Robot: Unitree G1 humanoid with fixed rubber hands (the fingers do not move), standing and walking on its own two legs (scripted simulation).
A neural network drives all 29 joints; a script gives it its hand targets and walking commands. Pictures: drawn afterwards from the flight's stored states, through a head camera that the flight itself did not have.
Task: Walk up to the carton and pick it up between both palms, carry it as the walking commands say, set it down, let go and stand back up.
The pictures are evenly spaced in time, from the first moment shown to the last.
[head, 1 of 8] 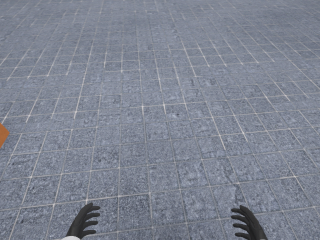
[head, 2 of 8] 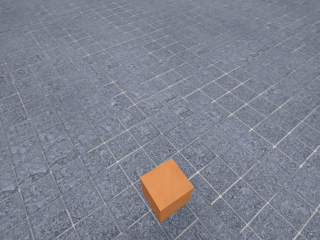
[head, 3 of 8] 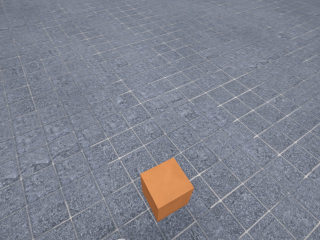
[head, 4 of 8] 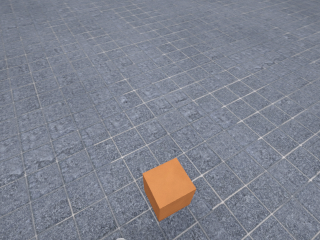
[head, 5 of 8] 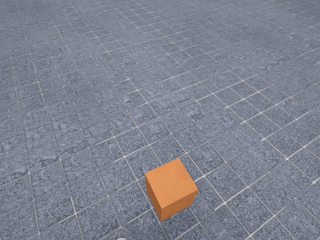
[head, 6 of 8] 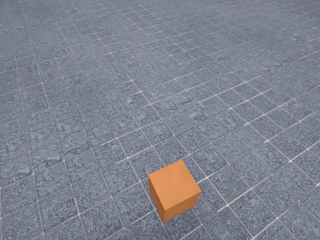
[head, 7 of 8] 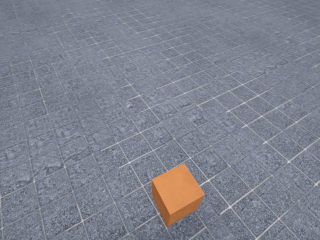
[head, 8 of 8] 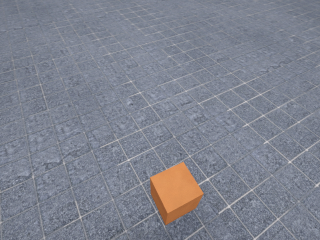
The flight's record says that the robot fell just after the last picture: no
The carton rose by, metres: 0.00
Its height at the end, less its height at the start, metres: +0.00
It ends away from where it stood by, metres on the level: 0.00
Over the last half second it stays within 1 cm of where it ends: yes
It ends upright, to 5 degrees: yes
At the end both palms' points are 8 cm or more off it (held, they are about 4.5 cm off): yes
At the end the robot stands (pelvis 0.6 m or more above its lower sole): yes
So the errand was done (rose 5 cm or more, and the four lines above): no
